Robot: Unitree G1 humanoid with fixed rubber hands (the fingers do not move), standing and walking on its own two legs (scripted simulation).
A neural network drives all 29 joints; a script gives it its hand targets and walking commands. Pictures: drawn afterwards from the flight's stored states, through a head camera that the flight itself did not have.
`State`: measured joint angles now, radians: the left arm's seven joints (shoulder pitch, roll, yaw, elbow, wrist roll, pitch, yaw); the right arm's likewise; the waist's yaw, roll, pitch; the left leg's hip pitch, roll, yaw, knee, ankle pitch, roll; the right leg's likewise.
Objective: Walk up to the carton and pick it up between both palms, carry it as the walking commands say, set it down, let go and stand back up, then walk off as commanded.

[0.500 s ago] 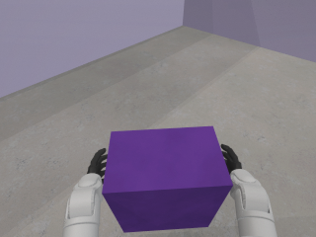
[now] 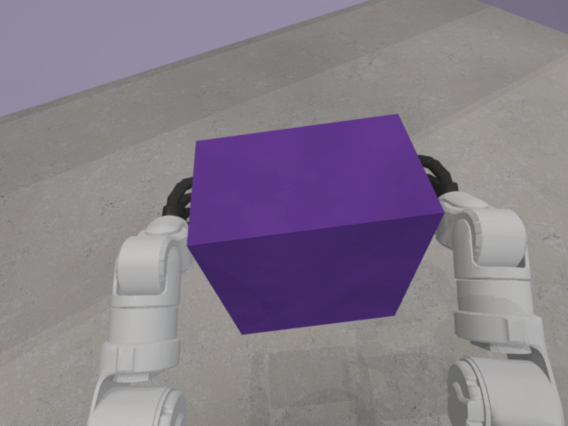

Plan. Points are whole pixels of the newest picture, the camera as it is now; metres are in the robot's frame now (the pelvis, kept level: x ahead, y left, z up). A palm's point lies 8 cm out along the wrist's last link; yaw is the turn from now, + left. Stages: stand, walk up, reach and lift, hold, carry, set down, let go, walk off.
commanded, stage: carry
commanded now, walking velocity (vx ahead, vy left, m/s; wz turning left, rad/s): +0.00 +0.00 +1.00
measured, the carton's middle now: (308, 240) +0.36 -0.04 +0.05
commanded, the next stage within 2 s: none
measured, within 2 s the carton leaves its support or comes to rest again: neither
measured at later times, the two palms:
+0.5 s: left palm (2, 346) +0.22 +0.31 +0.09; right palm (266, 202) +0.41 +0.02 +0.09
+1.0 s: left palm out of the picture +0.06 +0.33 +0.11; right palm (161, 222) +0.36 +0.16 +0.11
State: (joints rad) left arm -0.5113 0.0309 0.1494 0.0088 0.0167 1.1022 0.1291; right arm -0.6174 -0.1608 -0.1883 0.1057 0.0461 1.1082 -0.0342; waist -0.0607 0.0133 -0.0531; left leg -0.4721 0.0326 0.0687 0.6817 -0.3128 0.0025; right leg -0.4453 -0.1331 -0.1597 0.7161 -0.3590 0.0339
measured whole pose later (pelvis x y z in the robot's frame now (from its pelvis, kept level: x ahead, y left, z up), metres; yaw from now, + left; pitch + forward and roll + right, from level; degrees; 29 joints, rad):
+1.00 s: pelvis +0.01 -0.03 +0.01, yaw +59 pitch +4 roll +2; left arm -0.44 -0.04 0.22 -0.08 0.05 1.15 0.11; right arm -0.58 -0.11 -0.21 0.05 0.02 1.16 -0.04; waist -0.05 0.04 0.00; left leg -0.59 0.05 0.07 0.97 -0.42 -0.03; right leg -0.35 -0.20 -0.29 0.63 -0.31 0.00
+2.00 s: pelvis -0.06 -0.05 +0.00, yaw +118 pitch +4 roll +2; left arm -0.46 -0.02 0.23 -0.06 0.02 1.15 0.11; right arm -0.55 -0.09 -0.21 0.00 0.00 1.16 -0.05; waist -0.02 0.08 0.02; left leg -0.60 -0.03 0.06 0.99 -0.53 -0.05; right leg -0.42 -0.19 -0.22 0.72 -0.35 0.01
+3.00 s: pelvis -0.03 -0.14 +0.00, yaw +159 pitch +3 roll +0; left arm -0.58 0.11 0.21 0.08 -0.04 1.22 0.11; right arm -0.73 -0.07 -0.21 0.23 -0.05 1.16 -0.05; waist 0.07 0.01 0.03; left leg -0.50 0.00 0.06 0.61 -0.17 0.03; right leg -0.40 -0.06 -0.12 0.76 -0.47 0.07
